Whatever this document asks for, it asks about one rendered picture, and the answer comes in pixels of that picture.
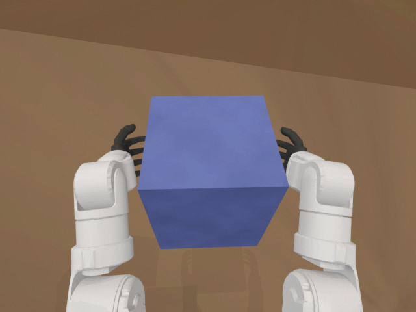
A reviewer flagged left robot forearm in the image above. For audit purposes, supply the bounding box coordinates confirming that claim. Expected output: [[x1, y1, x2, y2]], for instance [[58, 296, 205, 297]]
[[66, 150, 137, 312]]

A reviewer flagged right robot hand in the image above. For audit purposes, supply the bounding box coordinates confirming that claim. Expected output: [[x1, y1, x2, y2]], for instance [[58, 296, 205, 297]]
[[276, 127, 307, 174]]

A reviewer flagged robot right upper arm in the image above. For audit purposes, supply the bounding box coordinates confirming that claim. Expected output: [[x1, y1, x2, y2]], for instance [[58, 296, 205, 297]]
[[282, 269, 362, 312]]

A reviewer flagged left robot hand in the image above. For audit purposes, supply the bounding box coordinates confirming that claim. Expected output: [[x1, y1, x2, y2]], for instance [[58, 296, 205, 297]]
[[111, 124, 146, 177]]

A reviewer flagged carton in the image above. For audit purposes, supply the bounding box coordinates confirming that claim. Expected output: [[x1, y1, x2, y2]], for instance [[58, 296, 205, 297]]
[[138, 96, 289, 249]]

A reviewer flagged robot left upper arm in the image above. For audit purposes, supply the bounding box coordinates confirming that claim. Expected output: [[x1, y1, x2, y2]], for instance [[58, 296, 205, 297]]
[[67, 274, 146, 312]]

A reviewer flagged right robot forearm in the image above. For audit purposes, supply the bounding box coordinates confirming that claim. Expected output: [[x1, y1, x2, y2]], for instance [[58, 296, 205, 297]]
[[286, 151, 363, 312]]

